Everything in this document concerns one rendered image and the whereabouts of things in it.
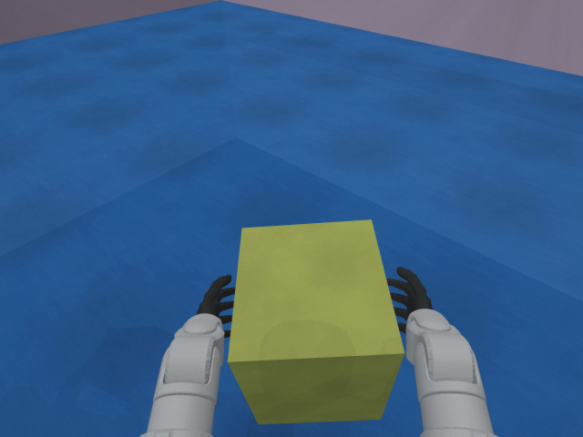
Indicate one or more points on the carton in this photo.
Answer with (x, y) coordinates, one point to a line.
(314, 337)

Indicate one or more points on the right robot hand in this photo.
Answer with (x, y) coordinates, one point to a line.
(416, 292)

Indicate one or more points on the robot right forearm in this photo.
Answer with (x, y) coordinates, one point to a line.
(448, 381)

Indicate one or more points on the robot left forearm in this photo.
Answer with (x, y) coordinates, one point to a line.
(187, 387)

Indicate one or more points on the left robot hand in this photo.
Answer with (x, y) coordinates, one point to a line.
(212, 298)

